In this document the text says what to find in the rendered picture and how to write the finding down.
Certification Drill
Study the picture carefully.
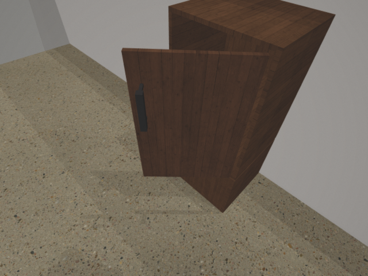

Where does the cupboard door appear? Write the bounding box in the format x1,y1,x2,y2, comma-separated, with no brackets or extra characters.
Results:
121,48,270,178

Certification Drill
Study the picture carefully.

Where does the handle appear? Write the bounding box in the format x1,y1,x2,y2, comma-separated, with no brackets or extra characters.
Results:
135,83,148,132

